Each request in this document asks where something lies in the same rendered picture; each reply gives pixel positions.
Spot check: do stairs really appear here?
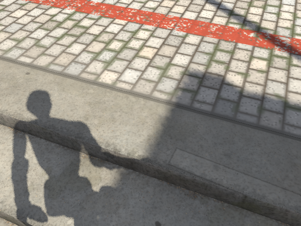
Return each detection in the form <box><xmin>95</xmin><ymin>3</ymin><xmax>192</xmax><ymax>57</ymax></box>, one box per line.
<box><xmin>0</xmin><ymin>113</ymin><xmax>301</xmax><ymax>226</ymax></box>

